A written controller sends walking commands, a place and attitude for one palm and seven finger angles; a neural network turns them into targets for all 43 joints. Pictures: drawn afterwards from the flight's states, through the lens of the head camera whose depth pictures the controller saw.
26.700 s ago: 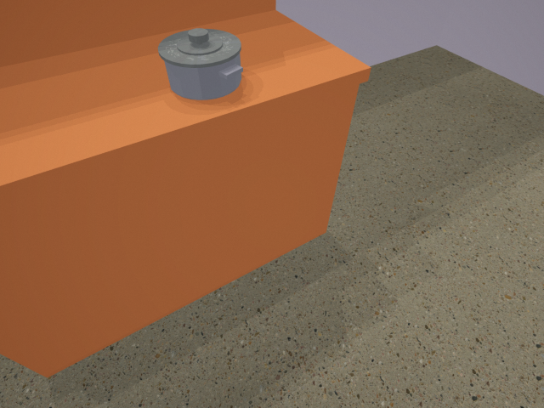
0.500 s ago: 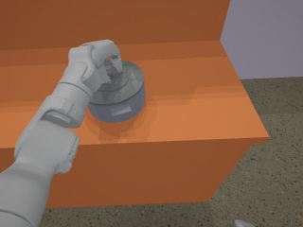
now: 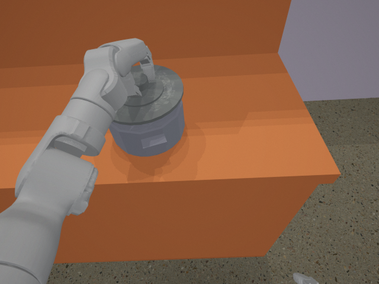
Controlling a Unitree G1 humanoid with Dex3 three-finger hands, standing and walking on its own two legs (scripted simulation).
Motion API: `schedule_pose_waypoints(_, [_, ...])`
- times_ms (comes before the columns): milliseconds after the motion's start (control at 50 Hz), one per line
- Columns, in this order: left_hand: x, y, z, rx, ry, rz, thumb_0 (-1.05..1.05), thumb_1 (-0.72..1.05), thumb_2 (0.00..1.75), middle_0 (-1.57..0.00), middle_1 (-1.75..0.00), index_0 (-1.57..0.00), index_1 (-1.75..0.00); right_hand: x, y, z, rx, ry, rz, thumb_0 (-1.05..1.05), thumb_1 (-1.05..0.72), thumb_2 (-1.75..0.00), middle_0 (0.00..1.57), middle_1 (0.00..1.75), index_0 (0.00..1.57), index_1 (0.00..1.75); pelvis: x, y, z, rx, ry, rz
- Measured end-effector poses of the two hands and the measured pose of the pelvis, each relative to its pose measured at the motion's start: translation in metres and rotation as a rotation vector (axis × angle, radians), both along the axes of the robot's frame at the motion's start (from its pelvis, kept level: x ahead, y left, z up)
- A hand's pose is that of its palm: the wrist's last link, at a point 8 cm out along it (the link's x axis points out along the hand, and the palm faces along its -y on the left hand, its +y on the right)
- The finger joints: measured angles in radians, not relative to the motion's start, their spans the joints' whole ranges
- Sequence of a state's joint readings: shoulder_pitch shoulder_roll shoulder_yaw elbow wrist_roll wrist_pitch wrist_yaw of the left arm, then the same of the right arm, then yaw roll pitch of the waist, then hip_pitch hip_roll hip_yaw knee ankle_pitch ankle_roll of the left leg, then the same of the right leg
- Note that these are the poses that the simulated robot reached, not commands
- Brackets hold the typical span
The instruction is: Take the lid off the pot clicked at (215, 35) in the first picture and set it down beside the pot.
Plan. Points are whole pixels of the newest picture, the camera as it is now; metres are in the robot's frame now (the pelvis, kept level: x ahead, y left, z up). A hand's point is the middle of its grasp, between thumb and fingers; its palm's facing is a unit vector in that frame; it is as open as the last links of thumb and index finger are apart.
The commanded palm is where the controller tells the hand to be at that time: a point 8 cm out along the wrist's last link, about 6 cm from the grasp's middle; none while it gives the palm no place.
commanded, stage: lift the lid straight up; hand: left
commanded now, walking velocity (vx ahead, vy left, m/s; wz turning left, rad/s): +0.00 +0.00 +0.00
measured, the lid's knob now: (137, 82) +0.49 +0.11 +0.18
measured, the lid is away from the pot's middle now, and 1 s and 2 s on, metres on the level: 0.01 0.02 0.06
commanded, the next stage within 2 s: move the lid sideways beside the pot in 1.48 s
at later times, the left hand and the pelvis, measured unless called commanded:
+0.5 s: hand (125, 65) +0.45 +0.11 +0.25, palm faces -0.24 -0.11 -0.96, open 7.8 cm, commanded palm +0.44 +0.12 +0.32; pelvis -0.01 +0.00 +0.00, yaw +1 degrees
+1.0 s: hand (128, 39) +0.47 +0.10 +0.29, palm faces -0.19 -0.11 -0.98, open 7.8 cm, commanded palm +0.45 +0.11 +0.36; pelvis +0.00 -0.01 +0.00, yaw +0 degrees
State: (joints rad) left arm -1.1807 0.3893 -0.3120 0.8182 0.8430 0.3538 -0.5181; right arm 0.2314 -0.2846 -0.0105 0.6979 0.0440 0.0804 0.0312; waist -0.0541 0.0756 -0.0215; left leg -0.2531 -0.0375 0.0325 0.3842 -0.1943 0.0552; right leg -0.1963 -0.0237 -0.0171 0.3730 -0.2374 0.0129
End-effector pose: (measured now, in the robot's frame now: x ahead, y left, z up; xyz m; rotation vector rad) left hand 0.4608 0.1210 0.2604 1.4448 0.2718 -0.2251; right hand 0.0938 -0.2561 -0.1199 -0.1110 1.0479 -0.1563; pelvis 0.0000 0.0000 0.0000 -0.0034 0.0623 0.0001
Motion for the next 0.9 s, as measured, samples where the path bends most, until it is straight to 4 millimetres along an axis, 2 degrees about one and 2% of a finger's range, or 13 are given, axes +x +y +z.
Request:
schedule_pose_waypoints(200, [-0.007,-0.003,0.019,0.0,-0.04,-0.005,-0.02,0.23,0.76,-0.72,-1.0,-0.63,-0.95,0.015,0.001,0.005,-0.005,-0.043,0.03,0.01,-0.91,-0.89,0.2,0.3,0.2,0.3,-0.004,-0.001,0.0,0.001,-0.011,0.007])
schedule_pose_waypoints(380, [-0.015,-0.002,0.035,0.008,-0.066,0.008,-0.02,0.23,0.76,-0.72,-1.0,-0.63,-0.95,0.017,0.0,0.007,-0.002,-0.057,0.044,0.01,-0.91,-0.89,0.2,0.3,0.2,0.3,-0.008,-0.004,0.001,0.002,-0.021,0.011])
schedule_pose_waypoints(660, [-0.015,-0.008,0.059,0.017,-0.093,0.018,-0.03,0.23,0.76,-0.72,-1.0,-0.63,-0.94,0.004,-0.002,0.004,-0.005,-0.04,0.038,0.01,-0.91,-0.89,0.2,0.3,0.2,0.3,-0.011,-0.006,0.001,0.003,-0.022,0.013])
schedule_pose_waypoints(900, [-0.004,-0.013,0.076,-0.003,-0.102,0.038,-0.03,0.22,0.76,-0.72,-1.0,-0.63,-0.94,-0.007,-0.007,0.0,-0.01,-0.011,0.015,0.01,-0.91,-0.89,0.2,0.3,0.2,0.3,-0.007,-0.007,0.002,0.005,-0.013,0.003])
